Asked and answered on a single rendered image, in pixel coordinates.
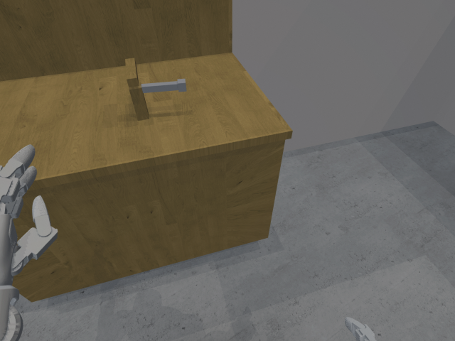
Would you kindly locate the robot right hand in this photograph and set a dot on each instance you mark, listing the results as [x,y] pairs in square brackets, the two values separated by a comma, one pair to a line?
[360,332]

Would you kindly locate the robot left forearm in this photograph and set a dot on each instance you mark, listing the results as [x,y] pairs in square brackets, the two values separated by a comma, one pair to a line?
[11,322]

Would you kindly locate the counter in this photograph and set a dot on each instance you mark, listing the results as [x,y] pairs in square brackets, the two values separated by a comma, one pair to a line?
[133,181]

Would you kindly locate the tap lever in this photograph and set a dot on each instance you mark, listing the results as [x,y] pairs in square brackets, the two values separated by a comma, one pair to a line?
[179,85]

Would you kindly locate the robot left hand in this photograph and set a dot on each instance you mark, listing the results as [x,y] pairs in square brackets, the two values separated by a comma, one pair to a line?
[15,179]

